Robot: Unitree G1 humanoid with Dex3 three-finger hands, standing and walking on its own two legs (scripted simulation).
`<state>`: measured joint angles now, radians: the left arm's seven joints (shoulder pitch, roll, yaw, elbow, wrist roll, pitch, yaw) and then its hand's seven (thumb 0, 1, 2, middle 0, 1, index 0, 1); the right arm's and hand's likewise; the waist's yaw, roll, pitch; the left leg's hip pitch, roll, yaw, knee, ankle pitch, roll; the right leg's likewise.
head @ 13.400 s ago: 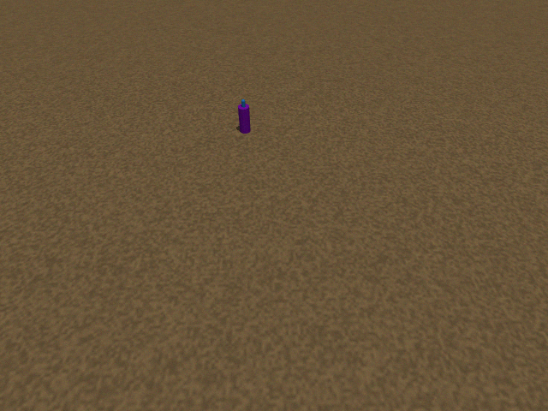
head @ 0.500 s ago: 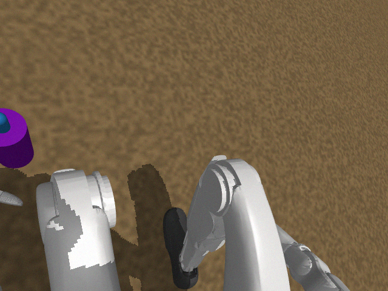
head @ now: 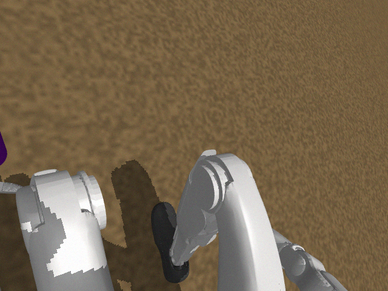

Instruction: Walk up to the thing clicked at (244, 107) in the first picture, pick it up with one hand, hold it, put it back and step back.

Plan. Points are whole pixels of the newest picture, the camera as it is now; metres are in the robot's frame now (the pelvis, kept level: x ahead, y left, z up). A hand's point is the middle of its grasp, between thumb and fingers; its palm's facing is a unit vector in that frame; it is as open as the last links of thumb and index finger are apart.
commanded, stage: close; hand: left
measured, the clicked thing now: out of the picture +0.41 +0.28 -0.17
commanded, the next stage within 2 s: settle in 0.60 s
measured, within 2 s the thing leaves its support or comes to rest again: leaves its support in 0.88 s
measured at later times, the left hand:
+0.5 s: hand out of the picture +0.40 +0.28 -0.16, palm faces +0.34 -0.94 +0.00, open 9.8 cm
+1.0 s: hand out of the picture +0.41 +0.28 -0.15, palm faces +0.35 -0.94 +0.01, open 9.4 cm
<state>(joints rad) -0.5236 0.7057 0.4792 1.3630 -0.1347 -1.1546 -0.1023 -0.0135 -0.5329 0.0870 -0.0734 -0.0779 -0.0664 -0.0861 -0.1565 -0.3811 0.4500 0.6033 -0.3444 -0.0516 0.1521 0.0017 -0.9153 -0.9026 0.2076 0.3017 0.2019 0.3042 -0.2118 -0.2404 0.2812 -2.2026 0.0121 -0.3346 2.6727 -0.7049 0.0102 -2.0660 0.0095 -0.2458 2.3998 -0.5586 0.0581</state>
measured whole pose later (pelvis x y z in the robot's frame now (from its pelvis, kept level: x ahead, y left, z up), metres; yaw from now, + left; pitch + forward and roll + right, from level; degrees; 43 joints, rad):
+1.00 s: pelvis +0.00 +0.00 +0.00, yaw -1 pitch +11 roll -18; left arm -0.58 0.75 0.49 1.31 -0.10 -1.10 -0.03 0.01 -0.23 1.01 -0.73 -1.05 -0.70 -1.04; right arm -0.15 -0.37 0.46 0.59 -0.35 -0.01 0.16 0.00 -0.90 -0.90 0.21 0.30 0.20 0.30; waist -0.22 -0.25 0.30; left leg -2.20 0.02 -0.35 2.66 -0.71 0.01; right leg -2.06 0.02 -0.26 2.37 -0.55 0.06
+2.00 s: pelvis +0.03 -0.01 +0.07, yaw +9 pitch +30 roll -7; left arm -0.52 0.41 0.42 0.82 -0.18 -0.63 -0.25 0.01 -0.30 1.09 -0.77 -1.02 -0.75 -1.02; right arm 0.06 -0.31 0.05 0.67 -0.07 0.02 0.07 0.01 -0.90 -0.90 0.21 0.30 0.20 0.30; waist -0.08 -0.01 -0.09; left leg -2.20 0.01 -0.11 2.37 -0.71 0.00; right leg -2.16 -0.05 -0.08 2.28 -0.65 0.01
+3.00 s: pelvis +0.03 -0.02 +0.12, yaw +11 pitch +32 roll -4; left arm -0.53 0.34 0.40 0.80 -0.18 -0.60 -0.26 0.01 -0.31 1.10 -0.77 -1.03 -0.75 -1.03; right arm 0.11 -0.29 0.01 0.68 -0.04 -0.01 0.04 0.01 -0.92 -0.90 0.20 0.30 0.20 0.30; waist -0.07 0.01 -0.16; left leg -2.05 0.01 -0.06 2.19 -0.70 0.00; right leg -2.04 -0.05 -0.04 2.13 -0.66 0.00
